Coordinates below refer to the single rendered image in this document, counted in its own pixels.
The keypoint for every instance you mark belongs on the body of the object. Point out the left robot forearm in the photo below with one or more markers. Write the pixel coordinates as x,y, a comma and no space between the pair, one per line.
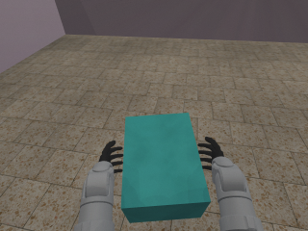
97,199

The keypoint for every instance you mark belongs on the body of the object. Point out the left robot hand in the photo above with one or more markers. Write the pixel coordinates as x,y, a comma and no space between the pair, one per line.
107,157

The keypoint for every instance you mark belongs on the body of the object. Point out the right robot forearm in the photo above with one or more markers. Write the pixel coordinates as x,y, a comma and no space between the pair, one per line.
234,199

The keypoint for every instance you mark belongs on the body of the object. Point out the carton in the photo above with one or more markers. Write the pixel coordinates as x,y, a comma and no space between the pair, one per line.
162,174

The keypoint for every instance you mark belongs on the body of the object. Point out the right robot hand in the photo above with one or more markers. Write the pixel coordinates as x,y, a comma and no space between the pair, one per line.
215,151

